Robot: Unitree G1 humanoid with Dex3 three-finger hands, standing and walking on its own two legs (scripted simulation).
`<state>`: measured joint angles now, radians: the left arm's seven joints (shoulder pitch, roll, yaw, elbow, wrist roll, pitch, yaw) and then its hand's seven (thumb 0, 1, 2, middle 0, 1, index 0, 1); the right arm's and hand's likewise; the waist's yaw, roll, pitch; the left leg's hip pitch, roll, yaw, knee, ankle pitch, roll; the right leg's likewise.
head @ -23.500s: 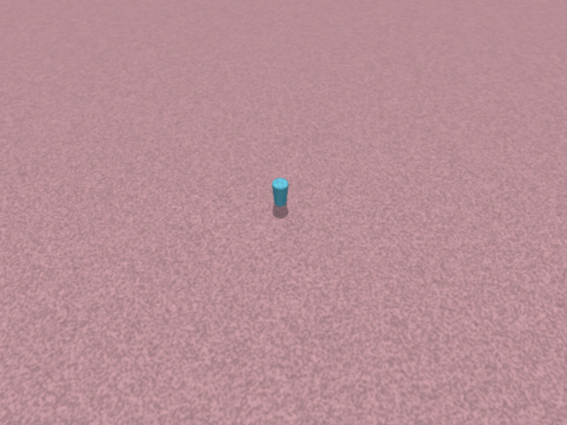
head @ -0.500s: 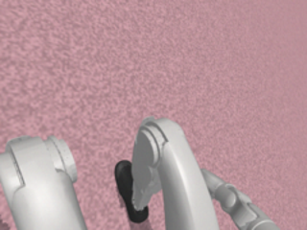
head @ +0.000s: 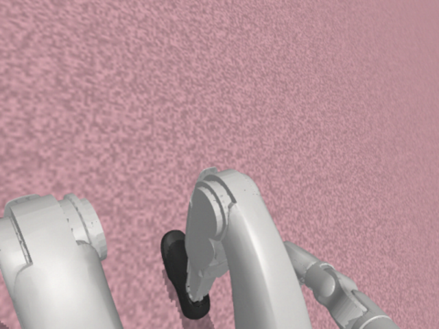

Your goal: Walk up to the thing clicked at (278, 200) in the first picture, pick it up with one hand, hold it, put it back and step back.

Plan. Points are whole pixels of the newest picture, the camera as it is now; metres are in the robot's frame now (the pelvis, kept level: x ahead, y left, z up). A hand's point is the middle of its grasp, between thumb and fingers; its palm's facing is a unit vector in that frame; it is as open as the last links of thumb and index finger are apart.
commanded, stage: open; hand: left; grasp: from the side
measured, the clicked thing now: out of the picture +0.39 +0.32 -0.21
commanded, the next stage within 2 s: withdraw in 0.02 s
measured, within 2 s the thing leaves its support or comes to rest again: neither
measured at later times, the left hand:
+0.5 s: hand out of the picture +0.38 +0.37 -0.12, palm faces +0.50 -0.87 -0.02, open 17.3 cm
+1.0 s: hand out of the picture +0.29 +0.43 -0.01, palm faces +0.46 -0.78 -0.42, open 17.3 cm
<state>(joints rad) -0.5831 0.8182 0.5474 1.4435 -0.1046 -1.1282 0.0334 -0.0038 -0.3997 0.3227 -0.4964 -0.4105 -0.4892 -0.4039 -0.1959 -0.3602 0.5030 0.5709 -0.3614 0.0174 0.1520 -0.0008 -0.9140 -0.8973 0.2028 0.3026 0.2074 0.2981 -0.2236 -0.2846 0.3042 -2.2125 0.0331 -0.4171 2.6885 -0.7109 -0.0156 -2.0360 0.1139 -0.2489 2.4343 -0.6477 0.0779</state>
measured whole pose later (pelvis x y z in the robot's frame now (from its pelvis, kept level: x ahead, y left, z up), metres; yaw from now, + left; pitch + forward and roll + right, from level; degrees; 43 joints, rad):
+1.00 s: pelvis +0.01 -0.01 +0.08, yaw +9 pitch +28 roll -10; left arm -0.35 0.68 0.50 0.80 0.04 -0.33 -0.04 -0.01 -0.50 0.08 -0.06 -0.06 -0.06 -0.05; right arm 0.04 -0.26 0.07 0.61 -0.03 0.12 0.07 0.00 -0.90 -0.90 0.20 0.30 0.21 0.30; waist -0.05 -0.04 -0.07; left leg -2.21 0.05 -0.16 2.35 -0.65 0.01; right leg -2.09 0.02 -0.08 2.26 -0.68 0.04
